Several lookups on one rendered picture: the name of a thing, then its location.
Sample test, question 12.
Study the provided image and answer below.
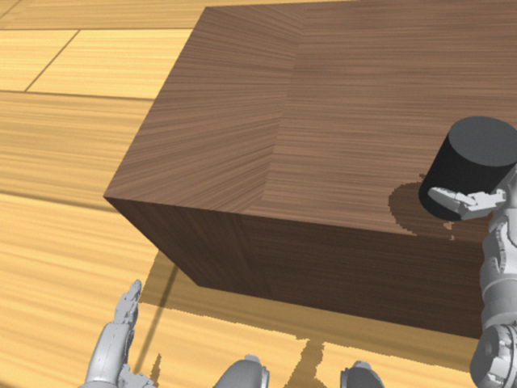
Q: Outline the right robot arm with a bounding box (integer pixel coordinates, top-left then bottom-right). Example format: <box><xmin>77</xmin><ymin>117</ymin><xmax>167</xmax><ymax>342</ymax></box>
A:
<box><xmin>469</xmin><ymin>209</ymin><xmax>517</xmax><ymax>388</ymax></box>

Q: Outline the right robot hand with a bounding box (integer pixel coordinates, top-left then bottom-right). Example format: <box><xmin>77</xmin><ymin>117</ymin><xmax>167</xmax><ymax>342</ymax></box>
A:
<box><xmin>428</xmin><ymin>163</ymin><xmax>517</xmax><ymax>220</ymax></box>

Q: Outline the can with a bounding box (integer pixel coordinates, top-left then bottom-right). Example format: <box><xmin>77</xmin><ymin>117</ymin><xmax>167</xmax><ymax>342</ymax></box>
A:
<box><xmin>418</xmin><ymin>116</ymin><xmax>517</xmax><ymax>221</ymax></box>

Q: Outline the left robot hand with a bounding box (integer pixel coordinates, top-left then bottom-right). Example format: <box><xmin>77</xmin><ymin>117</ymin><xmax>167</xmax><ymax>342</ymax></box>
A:
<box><xmin>84</xmin><ymin>280</ymin><xmax>156</xmax><ymax>388</ymax></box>

